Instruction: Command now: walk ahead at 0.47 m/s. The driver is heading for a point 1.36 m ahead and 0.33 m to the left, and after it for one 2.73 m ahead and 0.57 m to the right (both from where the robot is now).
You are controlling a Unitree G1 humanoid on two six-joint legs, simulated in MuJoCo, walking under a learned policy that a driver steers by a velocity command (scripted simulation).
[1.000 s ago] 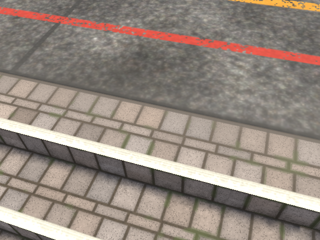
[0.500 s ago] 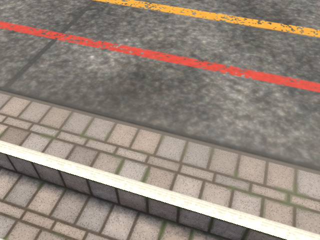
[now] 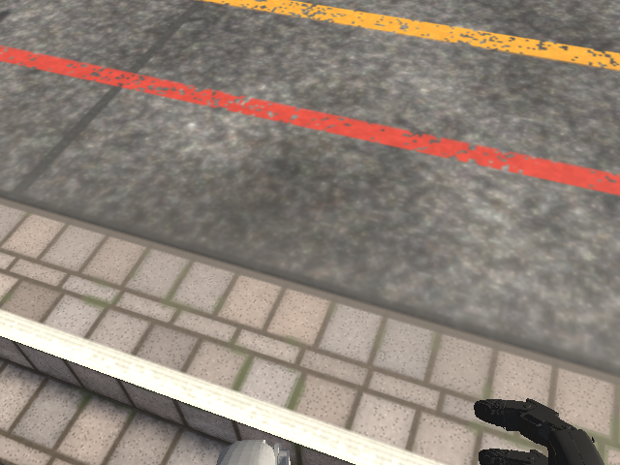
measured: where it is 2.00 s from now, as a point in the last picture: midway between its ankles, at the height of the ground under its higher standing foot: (247, 214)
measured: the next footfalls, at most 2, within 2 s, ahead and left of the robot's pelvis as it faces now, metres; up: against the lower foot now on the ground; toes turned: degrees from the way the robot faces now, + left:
left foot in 0.14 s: +0.28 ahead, +0.11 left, +0.13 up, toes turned +6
right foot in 0.70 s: +0.60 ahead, -0.06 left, +0.26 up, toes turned -2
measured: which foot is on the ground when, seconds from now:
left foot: up 0.00-0.12, down 0.14-0.72, up 0.74-1.00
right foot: down 0.00-0.16, up 0.18-0.68, down 0.70-1.00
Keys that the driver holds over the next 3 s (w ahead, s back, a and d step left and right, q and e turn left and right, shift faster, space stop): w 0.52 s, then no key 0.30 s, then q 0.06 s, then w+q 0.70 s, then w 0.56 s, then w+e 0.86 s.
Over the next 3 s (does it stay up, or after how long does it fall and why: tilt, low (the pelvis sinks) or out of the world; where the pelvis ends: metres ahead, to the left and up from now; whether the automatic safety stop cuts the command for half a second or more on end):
stays up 1.43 0.39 0.27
